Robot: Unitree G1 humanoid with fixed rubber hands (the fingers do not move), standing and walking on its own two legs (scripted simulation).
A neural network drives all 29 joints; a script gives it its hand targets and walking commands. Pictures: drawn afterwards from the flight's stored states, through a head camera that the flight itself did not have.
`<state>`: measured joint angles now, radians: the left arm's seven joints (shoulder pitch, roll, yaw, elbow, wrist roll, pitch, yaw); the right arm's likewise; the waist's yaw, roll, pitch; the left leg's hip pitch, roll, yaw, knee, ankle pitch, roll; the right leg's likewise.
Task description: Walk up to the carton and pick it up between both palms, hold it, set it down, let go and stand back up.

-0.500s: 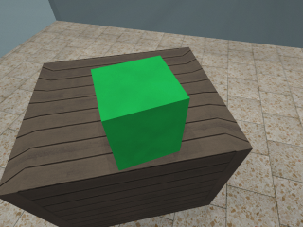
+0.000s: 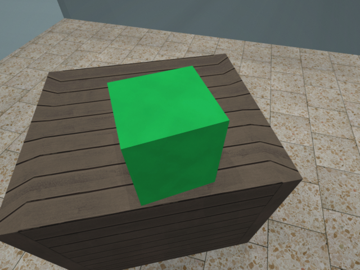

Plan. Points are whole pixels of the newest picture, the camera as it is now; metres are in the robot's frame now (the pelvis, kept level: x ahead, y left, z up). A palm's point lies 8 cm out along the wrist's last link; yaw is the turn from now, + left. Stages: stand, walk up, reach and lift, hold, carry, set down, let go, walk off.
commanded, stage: stand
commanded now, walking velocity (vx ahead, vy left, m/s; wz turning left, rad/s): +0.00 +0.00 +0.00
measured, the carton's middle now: (166, 137) +0.42 +0.04 +0.04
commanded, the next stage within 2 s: none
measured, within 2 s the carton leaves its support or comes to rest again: neither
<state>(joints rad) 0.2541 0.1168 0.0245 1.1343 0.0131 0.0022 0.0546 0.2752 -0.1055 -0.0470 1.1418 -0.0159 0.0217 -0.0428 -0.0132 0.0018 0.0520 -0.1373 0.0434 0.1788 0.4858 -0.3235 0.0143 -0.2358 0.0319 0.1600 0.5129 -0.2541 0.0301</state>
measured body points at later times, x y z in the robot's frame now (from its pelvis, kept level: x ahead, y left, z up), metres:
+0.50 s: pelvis +0.01 +0.02 +0.00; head +0.02 +0.02 +0.45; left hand +0.01 +0.23 -0.17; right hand -0.02 -0.19 -0.16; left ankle -0.04 +0.10 -0.74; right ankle +0.02 -0.14 -0.74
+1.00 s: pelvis +0.02 +0.03 +0.00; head +0.04 +0.03 +0.45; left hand +0.02 +0.24 -0.17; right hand -0.01 -0.18 -0.17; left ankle -0.04 +0.10 -0.74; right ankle +0.02 -0.14 -0.74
